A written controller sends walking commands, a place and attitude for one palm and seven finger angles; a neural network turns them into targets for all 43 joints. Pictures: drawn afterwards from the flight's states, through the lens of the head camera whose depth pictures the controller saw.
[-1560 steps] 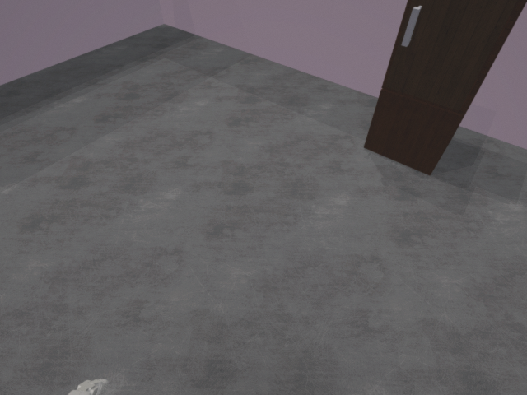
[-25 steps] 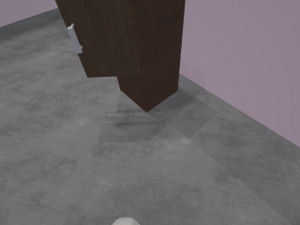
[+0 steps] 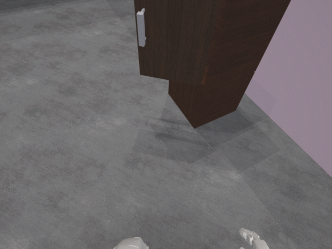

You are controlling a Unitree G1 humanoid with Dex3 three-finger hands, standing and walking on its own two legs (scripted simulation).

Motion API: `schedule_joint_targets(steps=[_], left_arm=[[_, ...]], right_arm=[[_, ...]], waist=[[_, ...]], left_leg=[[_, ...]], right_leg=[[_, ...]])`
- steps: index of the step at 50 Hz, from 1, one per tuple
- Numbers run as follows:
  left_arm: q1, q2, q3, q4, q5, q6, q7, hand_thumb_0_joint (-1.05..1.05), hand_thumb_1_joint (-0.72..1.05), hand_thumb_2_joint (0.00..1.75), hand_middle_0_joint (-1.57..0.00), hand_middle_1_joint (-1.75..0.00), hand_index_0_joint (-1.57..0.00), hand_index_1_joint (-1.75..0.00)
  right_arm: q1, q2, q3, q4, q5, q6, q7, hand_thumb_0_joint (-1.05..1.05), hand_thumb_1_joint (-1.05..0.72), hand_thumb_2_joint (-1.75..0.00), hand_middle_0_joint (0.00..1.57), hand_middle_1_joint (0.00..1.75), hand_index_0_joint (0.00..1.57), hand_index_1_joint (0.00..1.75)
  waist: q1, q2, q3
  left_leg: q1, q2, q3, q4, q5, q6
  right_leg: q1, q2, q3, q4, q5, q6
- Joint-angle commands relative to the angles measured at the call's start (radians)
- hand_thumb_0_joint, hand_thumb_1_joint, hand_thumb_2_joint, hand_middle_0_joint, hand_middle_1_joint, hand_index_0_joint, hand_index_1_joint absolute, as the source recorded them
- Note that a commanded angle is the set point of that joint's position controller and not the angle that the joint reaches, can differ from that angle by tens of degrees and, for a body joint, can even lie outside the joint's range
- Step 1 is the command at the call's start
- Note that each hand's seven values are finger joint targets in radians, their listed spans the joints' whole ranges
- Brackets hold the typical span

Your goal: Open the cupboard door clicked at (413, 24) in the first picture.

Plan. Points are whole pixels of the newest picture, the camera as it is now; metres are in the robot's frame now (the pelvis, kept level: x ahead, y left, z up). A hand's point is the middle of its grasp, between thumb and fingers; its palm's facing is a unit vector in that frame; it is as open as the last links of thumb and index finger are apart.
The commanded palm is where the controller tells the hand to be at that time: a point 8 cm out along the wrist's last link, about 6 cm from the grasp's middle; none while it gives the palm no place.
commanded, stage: take the last steps up to it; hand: left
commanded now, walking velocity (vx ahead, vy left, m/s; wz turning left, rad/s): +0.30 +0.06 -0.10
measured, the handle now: (142, 27) +0.98 +0.24 -0.02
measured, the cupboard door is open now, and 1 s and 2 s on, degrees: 49 49 49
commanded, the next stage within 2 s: come to a stop and stand still in 0.84 s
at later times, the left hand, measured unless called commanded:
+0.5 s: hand (128, 168) +0.34 +0.16 -0.14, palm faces -0.08 -0.98 -0.20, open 7.4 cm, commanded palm none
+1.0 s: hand (108, 174) +0.32 +0.23 -0.17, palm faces +0.03 -0.99 -0.15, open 7.4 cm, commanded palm none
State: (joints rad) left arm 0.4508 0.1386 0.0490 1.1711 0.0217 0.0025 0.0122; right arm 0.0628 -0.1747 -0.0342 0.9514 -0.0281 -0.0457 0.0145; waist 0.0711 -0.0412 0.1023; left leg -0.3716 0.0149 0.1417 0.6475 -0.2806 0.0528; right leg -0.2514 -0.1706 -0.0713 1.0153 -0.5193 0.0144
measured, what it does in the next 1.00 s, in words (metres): walks ahead: right foot, then left foot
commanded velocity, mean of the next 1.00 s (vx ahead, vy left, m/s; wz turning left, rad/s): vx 0.21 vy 0.04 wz -0.03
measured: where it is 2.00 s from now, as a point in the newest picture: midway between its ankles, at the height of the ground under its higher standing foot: (162, 211)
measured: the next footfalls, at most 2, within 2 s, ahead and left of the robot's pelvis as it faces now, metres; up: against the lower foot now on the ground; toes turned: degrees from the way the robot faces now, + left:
right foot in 0.46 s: +0.27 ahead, -0.10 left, +0.00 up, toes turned -9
left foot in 0.86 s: +0.44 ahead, +0.15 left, +0.00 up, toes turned +5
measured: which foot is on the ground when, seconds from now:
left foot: down 0.00-0.48, up 0.50-0.84, down 0.86-1.00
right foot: up 0.00-0.44, down 0.46-0.88, up 0.90-1.00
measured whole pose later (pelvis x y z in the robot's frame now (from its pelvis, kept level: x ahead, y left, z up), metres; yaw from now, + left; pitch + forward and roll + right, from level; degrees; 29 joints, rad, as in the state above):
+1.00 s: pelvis +0.36 +0.06 +0.01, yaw -3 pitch +0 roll +0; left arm 0.32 0.16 0.05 1.14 0.02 -0.01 0.01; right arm 0.17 -0.17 -0.03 1.00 -0.03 -0.07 -0.02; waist 0.03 -0.05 0.07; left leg -0.30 0.02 0.15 0.54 -0.24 0.05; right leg -0.38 -0.08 -0.05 1.09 -0.45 -0.01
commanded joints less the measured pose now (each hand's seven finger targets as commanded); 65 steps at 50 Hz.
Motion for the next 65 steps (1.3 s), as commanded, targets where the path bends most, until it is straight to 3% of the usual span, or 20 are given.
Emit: schedule_joint_targets(steps=[1, 7, 18, 21, 22, 23, 24, 26, 29, 40, 42, 43, 44, 45, 47, 50, 60, 63, 64, 65], left_arm=[[-0.105, 0.059, 0.015, -0.13, 0.007, -0.037, -0.01, 0.0, 0.9, 0.9, -0.2, -0.3, -0.2, -0.3], [-0.126, 0.044, 0.02, -0.149, 0.008, -0.015, -0.015, 0.0, 0.9, 0.9, -0.2, -0.3, -0.2, -0.3], [-0.417, 0.064, 0.002, -0.282, 0.003, -0.023, -0.029, 0.0, 0.9, 0.9, -0.2, -0.3, -0.2, -0.3], [-0.211, 0.102, 0.017, -0.23, 0.002, -0.037, -0.024, 0.0, 0.9, 0.9, -0.2, -0.3, -0.2, -0.3], [-0.057, 0.16, 0.035, -0.185, 0.004, -0.049, -0.018, 0.0, 0.9, 0.9, -0.2, -0.3, -0.2, -0.3], [0.077, 0.256, 0.061, -0.149, 0.002, -0.055, -0.007, 0.0, 0.9, 0.9, -0.2, -0.3, -0.2, -0.3], [0.061, 0.282, 0.062, -0.144, -0.014, -0.056, -0.005, 0.0, 0.9, 0.9, -0.2, -0.3, -0.2, -0.3], [-0.116, 0.189, 0.041, -0.188, -0.015, -0.053, 0.008, 0.0, 0.9, 0.9, -0.2, -0.3, -0.2, -0.3], [-0.174, 0.102, 0.015, -0.181, -0.006, -0.072, 0.004, 0.0, 0.9, 0.9, -0.2, -0.3, -0.2, -0.3], [-0.114, 0.159, 0.03, -0.103, 0.006, -0.07, -0.005, 0.0, 0.9, 0.9, -0.2, -0.3, -0.2, -0.3], [-0.12, 0.139, 0.025, -0.107, -0.001, -0.058, -0.006, 0.0, 0.9, 0.9, -0.2, -0.3, -0.2, -0.3], [-0.076, 0.091, 0.018, -0.118, -0.008, -0.055, -0.009, 0.0, 0.9, 0.9, -0.2, -0.3, -0.2, -0.3], [-0.103, 0.067, 0.006, -0.15, -0.009, -0.059, -0.007, 0.0, 0.9, 0.9, -0.2, -0.3, -0.2, -0.3], [-0.152, 0.078, -0.001, -0.158, -0.004, -0.054, 0.002, 0.0, 0.9, 0.9, -0.2, -0.3, -0.2, -0.3], [-0.174, 0.085, 0.005, -0.141, -0.004, -0.051, -0.006, 0.0, 0.9, 0.9, -0.2, -0.3, -0.2, -0.3], [-0.084, 0.029, -0.011, -0.087, -0.013, -0.022, 0.002, 0.0, 0.9, 0.9, -0.2, -0.3, -0.2, -0.3], [-0.186, 0.099, 0.018, -0.191, 0.0, 0.041, 0.013, 0.0, 0.9, 0.9, -0.2, -0.3, -0.2, -0.3], [-0.139, 0.109, 0.023, -0.193, -0.002, 0.028, 0.014, 0.0, 0.9, 0.9, -0.2, -0.3, -0.2, -0.3], [-0.127, 0.143, 0.026, -0.193, 0.002, 0.018, 0.016, 0.0, 0.9, 0.9, -0.2, -0.3, -0.2, -0.3], [-0.127, 0.2, 0.032, -0.197, 0.01, 0.005, 0.023, 0.0, 0.9, 0.9, -0.2, -0.3, -0.2, -0.3]], right_arm=[[0.23, -0.135, -0.031, 0.032, 0.002, -0.002, -0.04, 0.0, -0.9, -0.9, 0.2, 0.3, 0.2, 0.3], [0.283, -0.076, -0.021, 0.059, 0.005, -0.034, -0.042, 0.0, -0.9, -0.9, 0.2, 0.3, 0.2, 0.3], [0.434, -0.103, -0.006, 0.156, -0.007, -0.024, -0.044, 0.0, -0.9, -0.9, 0.2, 0.3, 0.2, 0.3], [0.406, -0.121, -0.005, 0.168, 0.003, -0.02, -0.044, 0.0, -0.9, -0.9, 0.2, 0.3, 0.2, 0.3], [0.385, -0.112, -0.006, 0.157, 0.017, -0.024, -0.039, 0.0, -0.9, -0.9, 0.2, 0.3, 0.2, 0.3], [0.408, -0.072, -0.005, 0.13, 0.029, -0.033, -0.033, 0.0, -0.9, -0.9, 0.2, 0.3, 0.2, 0.3], [0.359, -0.093, -0.014, 0.119, 0.026, -0.022, -0.032, 0.0, -0.9, -0.9, 0.2, 0.3, 0.2, 0.3], [0.257, -0.056, -0.02, 0.095, 0.016, -0.005, -0.027, 0.0, -0.9, -0.9, 0.2, 0.3, 0.2, 0.3], [0.342, 0.002, -0.013, 0.13, 0.004, 0.024, -0.017, 0.0, -0.9, -0.9, 0.2, 0.3, 0.2, 0.3], [0.184, -0.023, -0.022, 0.062, 0.006, 0.002, 0.005, 0.0, -0.9, -0.9, 0.2, 0.3, 0.2, 0.3], [0.33, -0.09, -0.03, 0.106, 0.002, -0.013, -0.007, 0.0, -0.9, -0.9, 0.2, 0.3, 0.2, 0.3], [0.423, -0.19, -0.05, 0.122, -0.012, -0.019, -0.019, 0.0, -0.9, -0.9, 0.2, 0.3, 0.2, 0.3], [0.493, -0.245, -0.058, 0.123, -0.011, -0.007, -0.031, 0.0, -0.9, -0.9, 0.2, 0.3, 0.2, 0.3], [0.451, -0.229, -0.049, 0.119, -0.009, -0.003, -0.041, 0.0, -0.9, -0.9, 0.2, 0.3, 0.2, 0.3], [0.315, -0.155, -0.025, 0.073, -0.002, -0.008, -0.048, 0.0, -0.9, -0.9, 0.2, 0.3, 0.2, 0.3], [0.203, -0.092, 0.011, 0.065, 0.005, -0.025, -0.066, 0.0, -0.9, -0.9, 0.2, 0.3, 0.2, 0.3], [0.19, -0.162, -0.046, 0.074, -0.001, 0.052, -0.076, 0.0, -0.9, -0.9, 0.2, 0.3, 0.2, 0.3], [0.171, -0.174, -0.056, 0.068, 0.006, 0.061, -0.068, 0.0, -0.9, -0.9, 0.2, 0.3, 0.2, 0.3], [0.184, -0.157, -0.057, 0.063, 0.011, 0.064, -0.063, 0.0, -0.9, -0.9, 0.2, 0.3, 0.2, 0.3], [0.205, -0.107, -0.053, 0.054, 0.02, 0.066, -0.055, 0.0, -0.9, -0.9, 0.2, 0.3, 0.2, 0.3]], waist=[[-0.095, 0.125, -0.069], [-0.043, 0.099, -0.06], [-0.096, 0.089, 0.008], [0.005, 0.07, -0.075], [0.067, 0.004, -0.166], [0.084, -0.192, -0.279], [0.073, -0.187, -0.258], [0.003, -0.014, -0.067], [-0.078, -0.104, -0.048], [-0.073, -0.107, -0.02], [-0.14, 0.029, -0.088], [-0.162, 0.244, -0.162], [-0.181, 0.33, -0.192], [-0.171, 0.318, -0.195], [-0.119, 0.182, -0.101], [-0.039, 0.113, -0.101], [-0.073, 0.189, -0.088], [-0.043, 0.166, -0.152], [-0.042, 0.084, -0.173], [-0.052, -0.085, -0.192]], left_leg=[[0.232, 0.305, -0.313, -0.429, 0.078, 0.116], [0.27, 0.248, -0.149, -0.46, 0.426, 0.134], [0.368, 0.243, -0.114, -0.38, 0.599, 0.111], [0.282, 0.188, -0.074, -0.13, 0.721, 0.062], [0.117, 0.128, -0.036, 0.081, 0.587, 0.022], [-0.155, -0.024, 0.02, 0.393, -0.026, -0.032], [-0.216, -0.028, -0.089, 0.615, -0.297, -0.033], [-0.267, 0.075, -0.182, 0.617, -0.132, -0.034], [-0.128, 0.096, -0.132, 0.441, -0.024, -0.067], [0.056, 0.025, -0.034, -0.076, 0.063, -0.066], [0.332, 0.028, -0.05, -0.202, 0.115, -0.047], [0.474, 0.238, -0.3, -0.238, 0.197, 0.034], [0.505, 0.385, -0.467, -0.323, 0.316, 0.131], [0.429, 0.407, -0.475, -0.342, 0.298, 0.158], [0.273, 0.353, -0.359, -0.373, 0.309, 0.15], [0.158, 0.279, -0.149, -0.341, 0.777, 0.087], [0.181, 0.329, -0.196, -0.253, 0.727, 0.113], [0.203, 0.272, -0.164, -0.167, 0.62, 0.058], [0.166, 0.21, -0.124, -0.097, 0.476, 0.01], [0.068, 0.102, -0.046, 0.019, 0.212, -0.049]], right_leg=[[-0.374, 0.002, 0.06, 0.272, 0.145, -0.031], [-0.368, 0.027, 0.046, 0.102, 0.287, -0.008], [-0.258, 0.099, -0.029, -0.312, 0.277, -0.057], [0.076, 0.153, -0.06, -0.462, 0.317, -0.087], [0.343, 0.058, 0.065, -0.495, 0.389, -0.138], [0.594, -0.232, 0.468, -0.603, 0.537, -0.264], [0.493, -0.329, 0.596, -0.704, 0.534, -0.316], [0.225, -0.249, 0.389, -0.755, 0.424, -0.25], [0.028, -0.125, 0.134, -0.814, 0.433, -0.164], [0.039, -0.111, 0.078, -0.723, 0.416, -0.142], [-0.06, -0.029, 0.011, -0.491, 0.414, -0.101], [-0.204, 0.093, -0.074, -0.243, 0.179, -0.056], [-0.309, 0.155, -0.07, 0.003, -0.107, -0.042], [-0.34, 0.115, 0.016, 0.159, -0.094, -0.052], [-0.346, 0.065, 0.064, 0.215, 0.048, -0.044], [-0.142, 0.051, 0.079, -0.022, 0.149, -0.001], [-0.098, 0.122, 0.026, -0.249, 0.096, -0.018], [0.017, 0.129, 0.008, -0.474, 0.313, -0.023], [0.088, 0.085, 0.054, -0.558, 0.559, -0.032], [0.169, -0.065, 0.209, -0.565, 0.908, -0.09]])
